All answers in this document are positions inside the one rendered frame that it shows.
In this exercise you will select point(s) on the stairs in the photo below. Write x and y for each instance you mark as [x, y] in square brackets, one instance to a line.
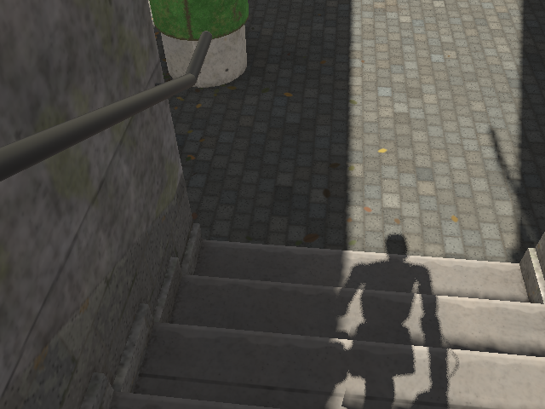
[284, 327]

